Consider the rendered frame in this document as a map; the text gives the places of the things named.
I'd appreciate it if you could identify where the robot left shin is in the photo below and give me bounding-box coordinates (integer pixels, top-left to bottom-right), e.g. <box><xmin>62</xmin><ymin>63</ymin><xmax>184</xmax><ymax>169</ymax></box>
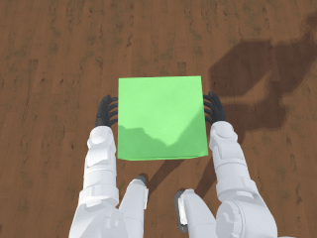
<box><xmin>127</xmin><ymin>178</ymin><xmax>145</xmax><ymax>189</ymax></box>

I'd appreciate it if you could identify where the left robot forearm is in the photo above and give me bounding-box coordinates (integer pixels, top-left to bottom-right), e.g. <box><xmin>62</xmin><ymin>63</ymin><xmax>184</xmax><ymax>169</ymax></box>
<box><xmin>68</xmin><ymin>126</ymin><xmax>119</xmax><ymax>238</ymax></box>

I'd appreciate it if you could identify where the robot left foot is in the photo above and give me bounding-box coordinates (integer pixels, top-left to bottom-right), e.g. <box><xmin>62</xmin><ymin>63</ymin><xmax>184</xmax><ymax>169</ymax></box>
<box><xmin>136</xmin><ymin>176</ymin><xmax>147</xmax><ymax>186</ymax></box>

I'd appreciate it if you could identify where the right robot upper arm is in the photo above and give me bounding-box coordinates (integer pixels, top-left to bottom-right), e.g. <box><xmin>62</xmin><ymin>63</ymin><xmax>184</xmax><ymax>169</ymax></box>
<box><xmin>215</xmin><ymin>199</ymin><xmax>295</xmax><ymax>238</ymax></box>

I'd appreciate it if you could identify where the robot right hand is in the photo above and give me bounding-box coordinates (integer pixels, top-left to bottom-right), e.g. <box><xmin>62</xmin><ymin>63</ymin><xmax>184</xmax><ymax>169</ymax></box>
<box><xmin>202</xmin><ymin>91</ymin><xmax>227</xmax><ymax>125</ymax></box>

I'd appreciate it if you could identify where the right robot forearm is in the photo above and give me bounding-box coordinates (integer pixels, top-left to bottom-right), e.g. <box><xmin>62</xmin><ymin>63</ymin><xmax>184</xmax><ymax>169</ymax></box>
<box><xmin>209</xmin><ymin>121</ymin><xmax>277</xmax><ymax>231</ymax></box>

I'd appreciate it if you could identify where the robot left hand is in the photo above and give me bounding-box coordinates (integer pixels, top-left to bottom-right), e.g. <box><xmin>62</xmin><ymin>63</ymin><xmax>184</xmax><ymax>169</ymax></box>
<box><xmin>95</xmin><ymin>94</ymin><xmax>119</xmax><ymax>128</ymax></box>

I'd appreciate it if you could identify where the left robot upper arm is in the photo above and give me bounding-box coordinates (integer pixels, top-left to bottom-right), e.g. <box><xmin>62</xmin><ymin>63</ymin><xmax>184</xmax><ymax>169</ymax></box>
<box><xmin>69</xmin><ymin>206</ymin><xmax>129</xmax><ymax>238</ymax></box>

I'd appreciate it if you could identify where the carton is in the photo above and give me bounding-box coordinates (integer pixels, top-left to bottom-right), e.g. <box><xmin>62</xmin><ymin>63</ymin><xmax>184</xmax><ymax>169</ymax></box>
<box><xmin>117</xmin><ymin>75</ymin><xmax>208</xmax><ymax>161</ymax></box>

